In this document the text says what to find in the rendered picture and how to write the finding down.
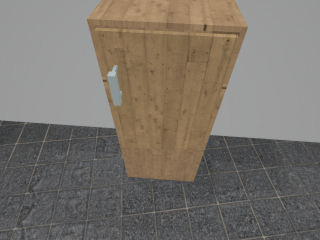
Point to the cupboard door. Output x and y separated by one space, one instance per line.
170 82

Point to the handle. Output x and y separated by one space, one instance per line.
114 86

